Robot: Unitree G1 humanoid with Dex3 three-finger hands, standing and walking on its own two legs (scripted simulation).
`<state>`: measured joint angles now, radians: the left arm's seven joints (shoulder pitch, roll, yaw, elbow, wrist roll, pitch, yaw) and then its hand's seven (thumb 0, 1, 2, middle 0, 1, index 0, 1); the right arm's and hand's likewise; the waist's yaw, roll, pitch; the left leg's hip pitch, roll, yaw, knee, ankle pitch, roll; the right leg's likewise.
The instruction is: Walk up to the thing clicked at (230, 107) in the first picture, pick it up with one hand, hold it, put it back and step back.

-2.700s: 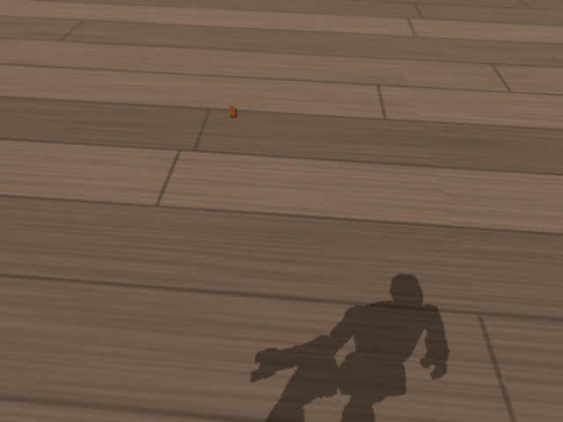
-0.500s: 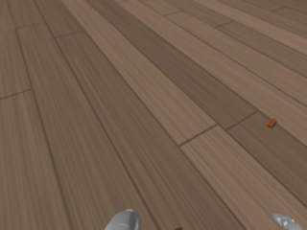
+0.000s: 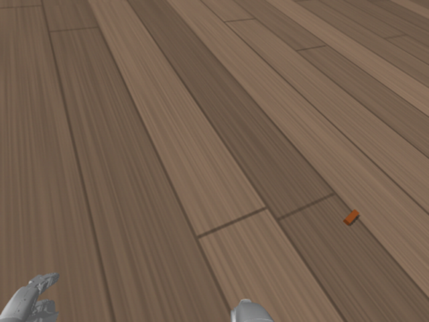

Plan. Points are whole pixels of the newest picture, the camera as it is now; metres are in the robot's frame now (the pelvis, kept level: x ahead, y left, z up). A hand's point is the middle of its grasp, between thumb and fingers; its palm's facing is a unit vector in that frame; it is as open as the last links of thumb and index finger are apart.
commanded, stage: walk up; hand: left
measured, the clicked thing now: (351, 217) +0.67 -0.86 -0.72
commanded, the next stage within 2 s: none
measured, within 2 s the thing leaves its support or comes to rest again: neither
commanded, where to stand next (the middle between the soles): +0.49 -1.25 m, yaw +30 degrees
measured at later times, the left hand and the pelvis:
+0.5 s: hand (175, 310) +0.17 +0.06 -0.14, palm faces +0.08 -0.95 -0.32, open 7.4 cm; pelvis +0.14 -0.23 +0.01, yaw +10 degrees
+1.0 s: hand (280, 282) +0.22 -0.18 -0.14, palm faces +0.26 -0.91 -0.34, open 7.4 cm; pelvis +0.25 -0.46 +0.01, yaw +21 degrees
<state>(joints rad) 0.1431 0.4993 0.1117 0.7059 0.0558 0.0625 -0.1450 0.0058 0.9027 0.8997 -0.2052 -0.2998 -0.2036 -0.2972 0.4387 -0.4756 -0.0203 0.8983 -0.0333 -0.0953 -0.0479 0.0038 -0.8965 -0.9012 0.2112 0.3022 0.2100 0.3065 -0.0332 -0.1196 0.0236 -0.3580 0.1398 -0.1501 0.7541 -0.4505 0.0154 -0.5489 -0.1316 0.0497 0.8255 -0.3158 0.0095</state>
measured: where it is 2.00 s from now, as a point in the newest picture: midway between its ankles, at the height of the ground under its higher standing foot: (377, 268)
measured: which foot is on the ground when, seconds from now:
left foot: down 0.00-0.00, up 0.02-0.32, down 0.34-0.68, up 0.70-0.92, down 0.94-1.00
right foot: down 0.00-0.36, up 0.38-0.64, down 0.66-0.94, up 0.96-1.00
